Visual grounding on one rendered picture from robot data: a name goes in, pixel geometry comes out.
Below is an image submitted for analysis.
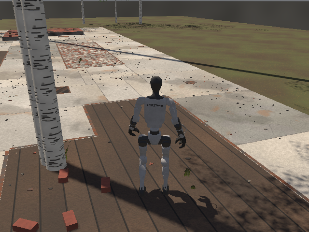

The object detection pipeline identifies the robot left hand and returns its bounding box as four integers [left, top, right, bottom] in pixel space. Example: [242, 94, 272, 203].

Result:
[128, 128, 139, 136]

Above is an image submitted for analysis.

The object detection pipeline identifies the left robot forearm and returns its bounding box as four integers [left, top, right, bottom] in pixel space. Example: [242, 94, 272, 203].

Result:
[129, 116, 137, 130]

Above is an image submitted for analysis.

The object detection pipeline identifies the robot head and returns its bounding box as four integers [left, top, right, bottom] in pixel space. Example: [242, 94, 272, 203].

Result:
[147, 76, 164, 100]

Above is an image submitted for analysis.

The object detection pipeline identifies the right robot forearm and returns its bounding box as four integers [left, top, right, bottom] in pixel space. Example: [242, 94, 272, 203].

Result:
[174, 118, 184, 138]

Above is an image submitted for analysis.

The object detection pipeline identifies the right robot upper arm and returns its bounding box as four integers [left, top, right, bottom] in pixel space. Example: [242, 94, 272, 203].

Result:
[166, 98, 179, 125]

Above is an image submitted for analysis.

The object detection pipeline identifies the left robot upper arm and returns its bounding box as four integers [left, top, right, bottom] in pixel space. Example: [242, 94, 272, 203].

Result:
[132, 97, 145, 123]

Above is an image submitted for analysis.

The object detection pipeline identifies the robot right foot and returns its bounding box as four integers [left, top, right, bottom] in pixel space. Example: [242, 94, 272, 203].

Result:
[162, 184, 169, 195]

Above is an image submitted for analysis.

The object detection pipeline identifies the robot right hand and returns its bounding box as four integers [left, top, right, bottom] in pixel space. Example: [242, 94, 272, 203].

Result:
[175, 136, 186, 148]

